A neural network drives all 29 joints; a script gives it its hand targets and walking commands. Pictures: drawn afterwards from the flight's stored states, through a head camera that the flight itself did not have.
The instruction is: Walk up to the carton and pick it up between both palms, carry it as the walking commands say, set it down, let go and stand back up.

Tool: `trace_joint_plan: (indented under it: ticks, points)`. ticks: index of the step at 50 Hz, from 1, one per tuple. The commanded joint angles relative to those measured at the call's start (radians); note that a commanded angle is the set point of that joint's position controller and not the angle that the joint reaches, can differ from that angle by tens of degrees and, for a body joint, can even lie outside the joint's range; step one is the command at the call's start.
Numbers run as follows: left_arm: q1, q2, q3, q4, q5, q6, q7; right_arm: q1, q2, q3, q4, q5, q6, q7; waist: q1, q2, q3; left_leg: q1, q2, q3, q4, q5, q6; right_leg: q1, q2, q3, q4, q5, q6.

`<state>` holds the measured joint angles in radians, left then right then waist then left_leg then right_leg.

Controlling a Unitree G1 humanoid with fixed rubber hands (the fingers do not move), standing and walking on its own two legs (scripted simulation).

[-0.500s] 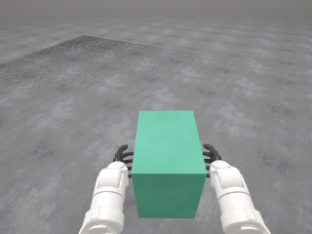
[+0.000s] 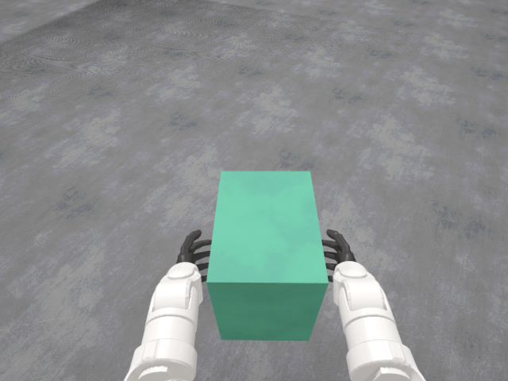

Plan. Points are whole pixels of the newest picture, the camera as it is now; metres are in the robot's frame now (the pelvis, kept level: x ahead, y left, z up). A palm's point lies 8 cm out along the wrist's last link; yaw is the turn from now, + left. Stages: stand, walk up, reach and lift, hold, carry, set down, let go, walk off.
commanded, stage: set down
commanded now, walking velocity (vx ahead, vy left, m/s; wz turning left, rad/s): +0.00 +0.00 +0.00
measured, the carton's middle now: (265, 256) +0.39 +0.01 -0.07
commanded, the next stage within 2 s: none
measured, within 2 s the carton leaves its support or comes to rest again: neither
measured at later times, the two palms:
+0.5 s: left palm (205, 287) +0.33 +0.13 -0.10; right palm (339, 287) +0.34 -0.13 -0.11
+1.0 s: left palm (208, 310) +0.32 +0.14 -0.19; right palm (332, 305) +0.34 -0.13 -0.19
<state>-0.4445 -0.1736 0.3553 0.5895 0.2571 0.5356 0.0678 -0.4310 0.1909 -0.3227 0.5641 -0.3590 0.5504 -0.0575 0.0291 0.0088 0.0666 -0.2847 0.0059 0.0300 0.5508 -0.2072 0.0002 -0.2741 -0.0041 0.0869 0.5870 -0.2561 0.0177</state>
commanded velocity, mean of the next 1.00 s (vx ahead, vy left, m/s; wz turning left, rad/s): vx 0.00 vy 0.00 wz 0.00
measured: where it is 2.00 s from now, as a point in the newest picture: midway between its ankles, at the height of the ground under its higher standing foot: outside the picture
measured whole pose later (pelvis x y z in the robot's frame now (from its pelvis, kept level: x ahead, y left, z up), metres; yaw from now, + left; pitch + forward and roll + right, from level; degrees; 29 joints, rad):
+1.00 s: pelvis -0.04 -0.01 -0.08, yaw +1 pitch +25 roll +1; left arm -0.59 -0.10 0.22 0.65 0.14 0.05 0.19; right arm -0.62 0.00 -0.17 0.72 -0.08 0.02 -0.15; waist 0.03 -0.02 0.12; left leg -1.17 0.00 0.01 1.00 -0.27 -0.01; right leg -1.16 0.02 0.09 1.06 -0.33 0.03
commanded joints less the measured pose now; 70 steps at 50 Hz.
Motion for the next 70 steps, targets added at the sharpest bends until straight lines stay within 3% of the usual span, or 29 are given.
trace_joint_plan:
  ticks: [1,6,7,8,10,13,17,20,24,27,30,32,33,34,36,37,38,39,44,51,55,59,60,62,66,67,68,69,70]
  points:
    - [-0.551,-1.054,-0.503,-0.011,-0.146,-0.109,-0.256,-0.595,1.032,0.445,-0.053,0.246,-0.149,0.231,-0.011,-0.049,-0.500,0.200,-0.072,-0.120,0.010,0.181,0.039,-0.056,0.101,0.002,-0.055,0.161,-0.053]
    - [-0.499,-1.052,-0.506,0.007,-0.101,-0.169,-0.231,-0.519,0.988,0.411,0.010,0.206,-0.208,0.232,-0.026,-0.001,-0.528,0.163,-0.079,-0.128,0.030,0.284,0.030,-0.129,0.120,-0.007,-0.021,0.200,-0.053]
    - [-0.480,-1.051,-0.505,0.022,-0.094,-0.183,-0.227,-0.510,0.975,0.410,-0.005,0.196,-0.228,0.228,-0.036,-0.011,-0.545,0.160,-0.081,-0.131,0.042,0.318,0.031,-0.146,0.127,-0.010,-0.016,0.210,-0.050]
    - [-0.455,-1.027,-0.494,0.022,-0.081,-0.201,-0.223,-0.505,0.967,0.405,0.002,0.198,-0.243,0.227,-0.018,-0.007,-0.549,0.143,-0.080,-0.132,0.054,0.353,0.031,-0.160,0.128,-0.007,-0.008,0.231,-0.047]
    - [-0.429,-1.023,-0.477,0.043,-0.067,-0.232,-0.214,-0.487,0.948,0.397,0.012,0.174,-0.273,0.225,-0.015,-0.014,-0.577,0.104,-0.084,-0.134,0.068,0.381,0.031,-0.180,0.132,-0.005,0.012,0.250,-0.044]
    - [-0.421,-0.978,-0.475,0.036,-0.045,-0.293,-0.205,-0.452,0.927,0.380,0.027,0.135,-0.322,0.213,-0.030,-0.032,-0.605,0.044,-0.087,-0.133,0.097,0.410,0.032,-0.228,0.139,-0.005,0.038,0.280,-0.037]
    - [-0.408,-0.944,-0.497,0.027,-0.037,-0.368,-0.196,-0.468,0.929,0.439,0.015,0.144,-0.389,0.201,0.008,-0.055,-0.688,-0.014,-0.094,-0.124,0.144,0.449,0.036,-0.249,0.147,-0.002,0.079,0.342,-0.026]
    - [-0.433,-0.919,-0.545,0.001,-0.045,-0.420,-0.190,-0.466,0.920,0.479,0.007,0.148,-0.439,0.184,0.006,-0.066,-0.754,-0.085,-0.103,-0.119,0.186,0.470,0.033,-0.268,0.155,-0.002,0.113,0.400,-0.018]
    - [-0.457,-0.863,-0.599,-0.052,-0.092,-0.490,-0.158,-0.557,0.874,0.596,-0.065,0.213,-0.508,0.154,0.042,-0.077,-0.956,-0.112,-0.119,-0.115,0.271,0.494,0.026,-0.273,0.169,-0.010,0.190,0.434,-0.002]
    - [-0.462,-0.790,-0.618,-0.082,-0.120,-0.527,-0.119,-0.589,0.792,0.675,-0.109,0.252,-0.544,0.112,0.056,-0.092,-1.057,-0.152,-0.134,-0.106,0.327,0.462,0.015,-0.292,0.175,-0.023,0.243,0.421,0.008]
    - [-0.418,-0.705,-0.588,-0.055,-0.123,-0.540,-0.077,-0.589,0.662,0.694,-0.116,0.258,-0.557,0.066,0.060,-0.113,-1.020,-0.194,-0.148,-0.091,0.351,0.334,0.004,-0.341,0.174,-0.034,0.269,0.291,0.014]
    - [-0.445,-0.639,-0.559,-0.055,-0.137,-0.549,-0.052,-0.597,0.592,0.671,-0.100,0.249,-0.558,0.039,0.050,-0.133,-0.953,-0.264,-0.152,-0.081,0.358,0.209,0.003,-0.378,0.175,-0.039,0.280,0.173,0.014]
    - [-0.460,-0.593,-0.539,-0.051,-0.134,-0.549,-0.041,-0.598,0.574,0.663,-0.075,0.246,-0.555,0.027,0.071,-0.135,-0.890,-0.302,-0.156,-0.074,0.357,0.153,0.003,-0.400,0.171,-0.033,0.277,0.124,0.011]
    - [-0.493,-0.568,-0.525,-0.042,-0.140,-0.549,-0.030,-0.600,0.555,0.637,-0.054,0.239,-0.555,0.015,0.055,-0.138,-0.850,-0.331,-0.157,-0.071,0.358,0.092,0.005,-0.428,0.171,-0.032,0.277,0.063,0.009]
    - [-0.513,-0.510,-0.481,-0.022,-0.133,-0.551,-0.007,-0.597,0.466,0.574,-0.007,0.225,-0.559,-0.002,0.042,-0.109,-0.754,-0.374,-0.163,-0.072,0.354,0.010,-0.001,-0.500,0.175,-0.047,0.292,-0.032,-0.003]
    - [-0.509,-0.485,-0.444,0.021,-0.129,-0.549,0.003,-0.621,0.438,0.559,0.011,0.230,-0.563,-0.012,0.056,-0.095,-0.687,-0.405,-0.167,-0.065,0.356,-0.037,0.004,-0.525,0.170,-0.043,0.288,-0.088,-0.008]
    - [-0.527,-0.468,-0.428,0.028,-0.128,-0.549,0.011,-0.625,0.402,0.522,0.026,0.216,-0.566,-0.023,0.025,-0.094,-0.655,-0.422,-0.170,-0.069,0.358,-0.078,0.004,-0.551,0.175,-0.058,0.298,-0.133,-0.011]
    - [-0.551,-0.433,-0.414,0.016,-0.134,-0.551,0.025,-0.651,0.366,0.518,0.018,0.221,-0.573,-0.029,0.045,-0.080,-0.654,-0.423,-0.172,-0.063,0.360,-0.094,0.002,-0.567,0.175,-0.059,0.307,-0.151,-0.019]
    - [-0.634,-0.317,-0.396,-0.035,-0.203,-0.562,0.092,-0.733,0.188,0.475,-0.015,0.266,-0.603,-0.078,0.017,-0.066,-0.748,-0.391,-0.175,-0.057,0.391,-0.102,-0.002,-0.571,0.183,-0.089,0.356,-0.160,-0.025]
    - [-0.664,-0.172,-0.424,-0.071,-0.298,-0.556,0.171,-0.773,0.005,0.462,-0.034,0.361,-0.617,-0.135,0.021,-0.067,-0.916,-0.340,-0.168,-0.058,0.428,-0.022,-0.006,-0.585,0.179,-0.106,0.403,-0.095,-0.022]
    - [-0.633,-0.176,-0.429,-0.055,-0.311,-0.572,0.173,-0.748,0.000,0.462,-0.013,0.361,-0.628,-0.142,0.025,-0.086,-0.940,-0.381,-0.166,-0.063,0.456,0.058,-0.005,-0.610,0.176,-0.090,0.432,-0.022,-0.020]
    - [-0.608,-0.175,-0.396,-0.012,-0.278,-0.600,0.163,-0.749,0.030,0.469,0.019,0.354,-0.638,-0.127,0.062,-0.098,-0.906,-0.457,-0.161,-0.066,0.491,0.105,-0.003,-0.688,0.176,-0.068,0.469,0.020,-0.017]
    - [-0.626,-0.180,-0.409,-0.032,-0.280,-0.608,0.159,-0.752,0.031,0.465,0.000,0.346,-0.644,-0.126,0.046,-0.109,-0.930,-0.469,-0.163,-0.071,0.505,0.120,-0.001,-0.694,0.179,-0.069,0.485,0.039,-0.016]
    - [-0.636,-0.180,-0.403,-0.042,-0.277,-0.623,0.154,-0.771,0.048,0.476,-0.002,0.349,-0.649,-0.124,0.067,-0.110,-0.959,-0.510,-0.164,-0.062,0.533,0.142,-0.002,-0.691,0.178,-0.057,0.512,0.074,-0.015]
    - [-0.640,-0.192,-0.401,-0.043,-0.272,-0.627,0.152,-0.799,0.046,0.475,-0.016,0.345,-0.653,-0.121,0.065,-0.091,-0.990,-0.558,-0.171,-0.059,0.590,0.160,-0.004,-0.742,0.182,-0.053,0.569,0.093,-0.015]
    - [-0.652,-0.194,-0.413,-0.072,-0.278,-0.627,0.154,-0.787,0.054,0.476,-0.021,0.342,-0.650,-0.125,0.058,-0.099,-1.042,-0.552,-0.173,-0.061,0.605,0.189,-0.004,-0.736,0.184,-0.058,0.585,0.119,-0.014]
    - [-0.637,-0.184,-0.407,-0.077,-0.268,-0.626,0.153,-0.798,0.071,0.499,-0.047,0.357,-0.646,-0.127,0.081,-0.106,-1.083,-0.567,-0.171,-0.058,0.627,0.208,-0.002,-0.712,0.185,-0.053,0.603,0.150,-0.007]
    - [-0.666,-0.186,-0.425,-0.109,-0.291,-0.625,0.153,-0.813,0.068,0.505,-0.080,0.362,-0.645,-0.132,0.059,-0.116,-1.128,-0.565,-0.175,-0.059,0.646,0.211,0.000,-0.699,0.185,-0.058,0.618,0.156,-0.003]
    - [-0.661,-0.176,-0.412,-0.094,-0.290,-0.621,0.154,-0.819,0.068,0.509,-0.069,0.366,-0.640,-0.133,0.075,-0.126,-1.138,-0.586,-0.175,-0.051,0.659,0.207,-0.001,-0.695,0.185,-0.055,0.628,0.153,0.000]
